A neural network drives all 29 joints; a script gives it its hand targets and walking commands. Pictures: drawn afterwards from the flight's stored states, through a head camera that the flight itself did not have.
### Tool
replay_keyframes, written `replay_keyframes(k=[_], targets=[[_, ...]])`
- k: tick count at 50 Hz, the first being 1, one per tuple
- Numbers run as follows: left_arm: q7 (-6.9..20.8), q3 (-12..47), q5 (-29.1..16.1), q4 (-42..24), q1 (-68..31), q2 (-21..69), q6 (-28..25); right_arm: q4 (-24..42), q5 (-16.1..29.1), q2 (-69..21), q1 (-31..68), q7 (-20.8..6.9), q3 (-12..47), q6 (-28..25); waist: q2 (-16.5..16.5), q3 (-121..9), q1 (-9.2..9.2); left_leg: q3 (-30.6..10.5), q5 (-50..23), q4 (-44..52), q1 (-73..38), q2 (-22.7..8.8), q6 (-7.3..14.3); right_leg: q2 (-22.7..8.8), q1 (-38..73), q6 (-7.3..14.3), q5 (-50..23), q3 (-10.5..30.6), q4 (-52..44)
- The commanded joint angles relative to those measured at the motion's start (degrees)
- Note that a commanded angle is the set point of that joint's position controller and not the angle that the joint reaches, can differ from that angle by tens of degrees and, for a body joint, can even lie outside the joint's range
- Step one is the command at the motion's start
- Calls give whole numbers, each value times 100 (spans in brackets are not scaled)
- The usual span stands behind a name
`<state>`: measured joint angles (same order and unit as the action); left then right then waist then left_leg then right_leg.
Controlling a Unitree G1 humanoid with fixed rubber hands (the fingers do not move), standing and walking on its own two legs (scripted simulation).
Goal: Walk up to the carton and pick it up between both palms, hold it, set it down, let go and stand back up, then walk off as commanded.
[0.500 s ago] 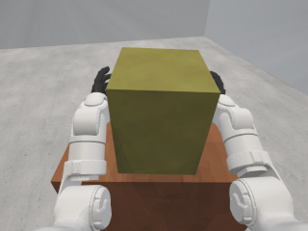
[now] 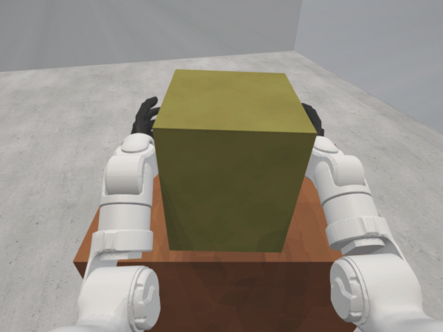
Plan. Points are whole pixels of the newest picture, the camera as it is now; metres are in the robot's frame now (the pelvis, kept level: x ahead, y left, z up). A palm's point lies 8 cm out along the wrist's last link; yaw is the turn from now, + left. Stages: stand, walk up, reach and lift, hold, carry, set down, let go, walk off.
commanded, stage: hold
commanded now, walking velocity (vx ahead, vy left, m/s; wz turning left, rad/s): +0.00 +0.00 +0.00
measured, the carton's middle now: (228, 160) +0.38 +0.01 +0.19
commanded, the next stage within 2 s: none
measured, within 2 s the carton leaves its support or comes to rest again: neither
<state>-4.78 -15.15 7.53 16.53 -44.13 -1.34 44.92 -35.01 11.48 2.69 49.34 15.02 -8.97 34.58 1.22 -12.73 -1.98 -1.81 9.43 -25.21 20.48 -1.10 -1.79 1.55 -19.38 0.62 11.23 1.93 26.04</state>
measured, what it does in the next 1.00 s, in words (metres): stands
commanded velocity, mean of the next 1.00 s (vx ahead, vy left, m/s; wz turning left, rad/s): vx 0.00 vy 0.00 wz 0.00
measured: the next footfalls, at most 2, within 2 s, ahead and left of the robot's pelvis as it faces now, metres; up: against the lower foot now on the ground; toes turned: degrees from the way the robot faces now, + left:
none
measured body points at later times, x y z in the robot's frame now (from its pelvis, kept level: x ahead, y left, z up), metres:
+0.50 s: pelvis +0.00 +0.00 +0.00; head -0.05 +0.01 +0.45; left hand +0.39 +0.16 +0.23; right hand +0.40 -0.14 +0.21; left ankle +0.04 +0.14 -0.74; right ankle +0.02 -0.11 -0.74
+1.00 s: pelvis +0.00 +0.00 +0.00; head -0.05 +0.01 +0.45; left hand +0.39 +0.16 +0.23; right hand +0.40 -0.14 +0.21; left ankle +0.04 +0.14 -0.74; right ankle +0.02 -0.11 -0.74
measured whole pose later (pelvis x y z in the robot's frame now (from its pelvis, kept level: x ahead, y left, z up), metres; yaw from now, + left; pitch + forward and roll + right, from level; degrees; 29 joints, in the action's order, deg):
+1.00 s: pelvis +0.00 +0.00 +0.00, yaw +0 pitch +5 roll +0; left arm -4.8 -15.2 7.5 16.5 -44.1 -1.4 45.0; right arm -35.0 11.5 2.7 49.5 15.0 -9.0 35.0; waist 1.0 -13.0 -2.0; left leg -1.8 9.4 -25.2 20.5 -1.1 -1.8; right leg 1.5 -19.4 0.6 11.2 1.9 26.0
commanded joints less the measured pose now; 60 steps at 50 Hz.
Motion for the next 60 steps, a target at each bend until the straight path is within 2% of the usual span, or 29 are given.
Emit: replay_keyframes(k=[1, 9, 22, 23, 27, 42, 48, 49, 52, 60], targets=[[864, 2766, -959, -754, -5010, 3595, -217, 2279, 1462, -3711, 5697, -529, 2684, -87, -348, -2330, -388, 21, -363, 333, -1705, 471, 61, 210, 1949, -355, -1296, 0, -862], [893, 2646, -945, -609, -5056, 3541, -244, 2199, 1366, -3864, 5743, -565, 2691, -96, -217, -2288, -302, 58, -233, 395, -1610, 481, 138, 162, 1984, -368, -1183, 32, -895], [886, 2702, -987, -684, -5014, 3554, -279, 2352, 1427, -3899, 5741, -538, 2790, -104, -204, -2453, -320, 35, -426, 354, -1702, 498, 132, 177, 2074, -390, -1420, 50, -859], [892, 2645, -937, -517, -4951, 3510, -248, 2199, 1414, -3791, 5687, -530, 2713, -70, -224, -2204, -343, 35, -283, 389, -1649, 496, 125, 172, 1960, -390, -1281, 40, -900], [890, 2699, -984, -670, -5041, 3549, -276, 2230, 1413, -3850, 5634, -542, 2724, -77, -236, -2363, -349, 28, -316, 378, -1666, 486, 122, 175, 2007, -374, -1294, 51, -882], [891, 2622, -940, -569, -5028, 3533, -273, 2182, 1386, -3864, 5692, -550, 2715, -82, -193, -2268, -318, 32, -238, 409, -1643, 483, 147, 168, 1967, -384, -1180, 59, -913], [885, 2658, -966, -529, -5053, 3572, -273, 2160, 1393, -3851, 5703, -548, 2707, -67, -239, -2249, -361, 18, -231, 432, -1670, 477, 141, 171, 1900, -377, -1147, 41, -914], [885, 2628, -937, -567, -5011, 3550, -278, 2177, 1390, -3853, 5697, -553, 2727, -84, -224, -2251, -317, 31, -253, 427, -1654, 485, 142, 168, 1941, -386, -1161, 44, -916], [880, 2682, -956, -605, -5013, 3566, -275, 2194, 1408, -3847, 5637, -540, 2735, -74, -233, -2258, -367, 23, -261, 406, -1649, 491, 128, 179, 1968, -379, -1214, 43, -902], [868, 2664, -972, -618, -5051, 3575, -284, 2232, 1414, -3896, 5699, -556, 2778, -89, -213, -2352, -306, 25, -250, 412, -1658, 492, 153, 162, 1964, -385, -1169, 58, -903]])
